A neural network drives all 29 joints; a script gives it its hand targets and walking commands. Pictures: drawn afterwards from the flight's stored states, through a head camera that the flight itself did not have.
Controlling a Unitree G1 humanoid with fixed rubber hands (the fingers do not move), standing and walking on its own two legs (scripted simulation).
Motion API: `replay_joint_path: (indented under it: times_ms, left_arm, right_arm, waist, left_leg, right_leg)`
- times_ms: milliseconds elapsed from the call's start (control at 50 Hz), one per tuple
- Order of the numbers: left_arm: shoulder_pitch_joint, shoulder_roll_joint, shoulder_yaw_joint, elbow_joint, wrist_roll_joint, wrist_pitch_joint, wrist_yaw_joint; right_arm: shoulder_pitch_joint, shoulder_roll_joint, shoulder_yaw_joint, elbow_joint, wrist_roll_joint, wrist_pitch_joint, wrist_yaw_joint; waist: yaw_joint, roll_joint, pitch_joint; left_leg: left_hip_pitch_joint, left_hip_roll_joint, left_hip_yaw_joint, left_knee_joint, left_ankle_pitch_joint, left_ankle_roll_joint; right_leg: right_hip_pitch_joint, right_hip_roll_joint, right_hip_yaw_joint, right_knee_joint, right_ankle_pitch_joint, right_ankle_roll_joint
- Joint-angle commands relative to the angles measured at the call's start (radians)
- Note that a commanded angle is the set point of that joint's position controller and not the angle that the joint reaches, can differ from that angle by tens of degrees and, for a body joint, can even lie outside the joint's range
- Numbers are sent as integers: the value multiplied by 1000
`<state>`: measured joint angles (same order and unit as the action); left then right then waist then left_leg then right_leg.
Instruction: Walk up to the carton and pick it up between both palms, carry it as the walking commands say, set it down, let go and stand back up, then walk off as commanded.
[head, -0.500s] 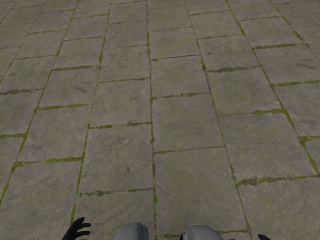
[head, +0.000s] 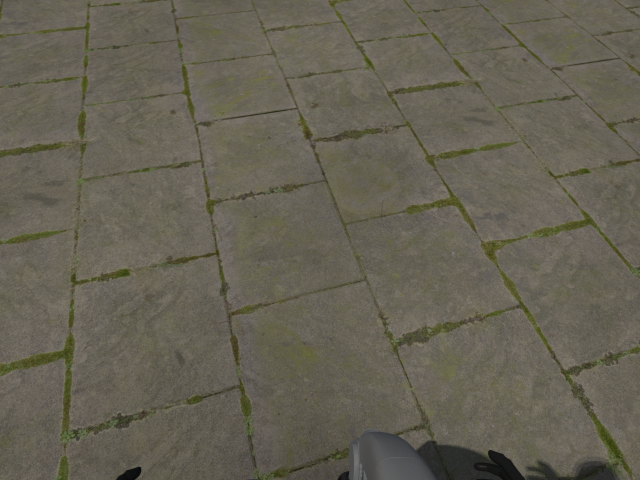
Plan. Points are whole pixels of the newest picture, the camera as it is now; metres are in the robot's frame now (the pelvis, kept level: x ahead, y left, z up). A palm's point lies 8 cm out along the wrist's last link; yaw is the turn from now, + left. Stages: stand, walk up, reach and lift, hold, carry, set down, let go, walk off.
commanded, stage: walk up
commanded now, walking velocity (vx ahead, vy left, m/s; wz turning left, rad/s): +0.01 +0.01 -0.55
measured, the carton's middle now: out of the picture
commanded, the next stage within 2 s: none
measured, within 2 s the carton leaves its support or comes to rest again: neither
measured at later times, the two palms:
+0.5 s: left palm out of the picture +0.12 +0.19 -0.15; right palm out of the picture +0.02 -0.28 -0.14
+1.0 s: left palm (306, 332) +0.31 +0.03 -0.10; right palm out of the picture -0.18 -0.26 -0.14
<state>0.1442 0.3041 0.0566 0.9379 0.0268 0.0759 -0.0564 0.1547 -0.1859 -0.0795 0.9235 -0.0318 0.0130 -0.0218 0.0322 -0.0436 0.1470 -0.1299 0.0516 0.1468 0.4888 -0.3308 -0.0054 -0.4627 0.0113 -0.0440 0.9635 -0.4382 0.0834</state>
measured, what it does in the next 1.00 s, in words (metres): steps on the spot, turning right: right foot, then left foot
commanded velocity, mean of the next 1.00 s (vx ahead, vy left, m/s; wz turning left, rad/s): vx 0.09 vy -0.09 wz -0.52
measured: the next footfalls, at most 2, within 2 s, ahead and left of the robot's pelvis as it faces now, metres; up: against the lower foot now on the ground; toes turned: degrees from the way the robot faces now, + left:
right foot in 0.10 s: +0.08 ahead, -0.11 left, +0.00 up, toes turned -9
left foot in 0.54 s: +0.08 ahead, +0.08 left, +0.00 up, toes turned -12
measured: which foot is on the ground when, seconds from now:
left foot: down 0.00-0.12, up 0.14-0.52, down 0.54-1.00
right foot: up 0.00-0.08, down 0.10-0.54, up 0.56-0.76, down 0.78-0.82, up 0.84-1.00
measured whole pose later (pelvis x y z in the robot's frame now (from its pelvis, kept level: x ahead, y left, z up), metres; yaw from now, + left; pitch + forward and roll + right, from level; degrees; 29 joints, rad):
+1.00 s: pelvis +0.03 -0.09 -0.01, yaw -33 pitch +1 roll +1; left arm 0.06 0.27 0.08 0.81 0.02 0.06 -0.12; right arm 0.45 -0.26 -0.07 1.04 -0.03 -0.03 -0.05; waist -0.06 0.01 0.03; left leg -0.12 0.21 0.33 0.53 -0.38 -0.12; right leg -0.48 -0.11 -0.07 0.73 -0.39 0.06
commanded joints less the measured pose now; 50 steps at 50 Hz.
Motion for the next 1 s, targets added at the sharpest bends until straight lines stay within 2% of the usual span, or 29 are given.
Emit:
replay_joint_path:
  times_ms: [0, 20, 60, 80, 100, 120, 140, 160, 200, 260, 300, 340, 440, 480, 500, 520, 540, 560, 600, 660, 680, 700, 720, 780, 800, 840, 880, 940, 980]
  left_arm:
    - [-74, 95, 13, -124, -10, -32, -2]
    - [-63, 82, 7, -119, -3, -36, 4]
    - [22, 110, 16, -97, 5, -59, 15]
    - [47, 186, 26, -95, 14, -74, 22]
    - [107, 317, 51, -93, 8, -75, 34]
    - [209, 302, 69, -40, 11, -65, 49]
    - [188, 277, 65, -37, 8, -61, 54]
    - [117, 162, 73, -99, -3, -52, 55]
    - [61, 122, 57, -107, 2, -44, 57]
    - [70, 95, 60, -90, 11, -42, 53]
    - [91, 114, 78, -60, -11, -31, 50]
    - [101, 130, 80, -60, -8, -32, 50]
    - [39, 118, 79, -51, -7, -31, 61]
    - [6, 110, 72, -55, -17, -28, 62]
    - [21, 72, 62, -61, -26, -28, 61]
    - [5, 4, 41, -96, -29, -31, 58]
    - [-35, 2, 43, -103, -12, -29, 60]
    - [-63, 19, 60, -103, -7, -24, 57]
    - [-47, 20, 63, -84, -4, -29, 50]
    - [-10, 17, 42, -99, 3, -17, 26]
    - [-69, -6, 27, -138, 18, -21, 6]
    - [-164, 35, 40, -183, 43, -9, -42]
    - [-201, 26, 50, -199, 30, -8, -54]
    - [-150, -23, 34, -207, 11, -25, -69]
    - [-173, -15, 33, -223, 4, -27, -74]
    - [-189, -29, 27, -236, -9, -25, -84]
    - [-172, -42, 16, -224, -17, -23, -79]
    - [-145, -42, 8, -215, -16, -37, -72]
    - [35, -8, 35, -162, -2, -47, -57]
  right_arm:
    - [21, -254, -69, -58, -9, -15, -3]
    - [31, -255, -73, -52, -8, -16, -3]
    - [12, -255, -75, -52, -3, -16, -3]
    - [35, -207, -70, -61, 9, -17, -5]
    - [-2, -130, -62, -103, 19, -15, -5]
    - [-80, -143, -57, -88, -4, 12, -11]
    - [-112, -141, -56, -77, -7, 19, -3]
    - [70, -136, -35, -50, 76, 29, 12]
    - [81, -146, -27, -22, 72, 45, 3]
    - [66, -152, -20, -26, 54, 45, -2]
    - [39, -139, 1, -5, 77, 44, -10]
    - [37, -135, 10, 6, 73, 32, -18]
    - [113, -122, 14, 33, 84, 13, -20]
    - [176, -135, 4, 56, 80, 7, -28]
    - [203, -178, -12, 46, 67, 5, -32]
    - [216, -294, -52, 19, 61, -3, -35]
    - [196, -311, -47, 15, 61, -6, -38]
    - [168, -272, -28, 3, 49, -10, -40]
    - [92, -215, -21, -44, 43, -15, -40]
    - [79, -205, -15, -73, 37, -26, -35]
    - [228, -233, -16, -20, 60, -47, -43]
    - [422, -282, -38, 69, 56, -40, -68]
    - [426, -283, -42, 80, 53, -45, -77]
    - [335, -252, -32, 53, 26, -74, -62]
    - [323, -265, -36, 48, 21, -75, -56]
    - [329, -255, -33, 58, 11, -71, -59]
    - [280, -267, -37, 42, 4, -72, -45]
    - [278, -283, -30, 44, 0, -67, -22]
    - [222, -289, -38, 33, 15, -56, -17]
  waist:
    - [-54, 280, -132]
    - [-47, 287, -119]
    - [5, 190, -158]
    - [14, -45, -205]
    - [59, -367, -242]
    - [102, -300, -258]
    - [75, -176, -270]
    - [-9, -133, -314]
    - [-15, -169, -251]
    - [-1, -98, -258]
    - [3, -147, -219]
    - [6, -79, -214]
    - [-48, -76, -210]
    - [-92, -45, -222]
    - [-107, 67, -230]
    - [-142, 340, -272]
    - [-171, 405, -203]
    - [-146, 271, -145]
    - [-78, 152, -137]
    - [-50, 266, -124]
    - [-104, 206, -133]
    - [-154, 54, -144]
    - [-137, 57, -120]
    - [-82, 233, -127]
    - [-88, 241, -96]
    - [-79, 184, -52]
    - [-59, 187, -67]
    - [-65, 271, -64]
    - [35, 183, -158]
  left_leg:
    - [53, 275, -130, -135, 516, 104]
    - [46, 284, -119, -103, 533, 98]
    - [-14, 252, -46, 38, 459, 46]
    - [-94, 145, 36, 215, 297, -12]
    - [-350, -45, 57, 467, -294, -65]
    - [-330, -34, -82, 613, -345, -64]
    - [-352, -23, -113, 670, -286, -61]
    - [-359, -16, -148, 669, -230, -54]
    - [-381, -4, -152, 651, -176, -52]
    - [-361, -2, -145, 505, -133, -53]
    - [-340, -38, -165, 450, -161, -62]
    - [-334, -38, -171, 379, -158, -55]
    - [-166, -67, -151, 190, -74, -26]
    - [-23, -65, -140, -8, 46, 2]
    - [82, 43, -245, -128, 36, 40]
    - [167, 311, -503, -255, 78, 147]
    - [42, 474, -599, -275, 235, 271]
    - [-45, 458, -543, -257, 325, 288]
    - [-52, 345, -363, -222, 428, 200]
    - [-20, 288, -261, -214, 411, 145]
    - [124, 390, -346, -245, 388, 152]
    - [271, 504, -497, -227, 115, 117]
    - [232, 507, -462, -222, 195, 133]
    - [101, 435, -330, -302, -105, 113]
    - [72, 431, -299, -320, -110, 109]
    - [65, 485, -279, -316, 127, 128]
    - [45, 436, -119, -271, 310, 95]
    - [-112, 350, -1, -220, 182, 47]
    - [-147, 324, 42, 54, 375, 17]
  right_leg:
    - [72, -55, 7, -243, -2, -30]
    - [97, -44, -5, -310, -3, -42]
    - [248, -34, -7, -486, 209, -56]
    - [342, -146, 133, -574, 540, -88]
    - [500, -371, 469, -637, 830, -220]
    - [462, -382, 535, -637, 836, -289]
    - [469, -339, 476, -632, 731, -289]
    - [441, -360, 415, -624, 647, -256]
    - [373, -331, 399, -665, 545, -246]
    - [367, -288, 374, -647, 454, -227]
    - [368, -300, 418, -655, 613, -256]
    - [358, -314, 446, -663, 517, -264]
    - [240, -262, 437, -662, 462, -225]
    - [170, -211, 384, -606, 408, -169]
    - [72, -150, 337, -510, 298, -120]
    - [-51, 4, 192, -250, 3, -52]
    - [-100, 37, 64, 42, -206, -17]
    - [-92, -14, 116, 163, -174, -14]
    - [-97, -43, 122, 223, -68, 3]
    - [-119, -69, 83, 99, -63, -4]
    - [-243, -56, 87, 125, -36, -8]
    - [-392, -72, 188, 206, 33, -17]
    - [-409, -87, 192, 253, 33, -1]
    - [-365, -123, 187, 222, 147, -5]
    - [-354, -130, 170, 160, 152, -3]
    - [-341, -152, 157, 69, 132, -10]
    - [-206, -157, 77, -122, 44, -24]
    - [34, -94, -71, -302, 20, -32]
    - [258, -52, -69, -451, 140, -72]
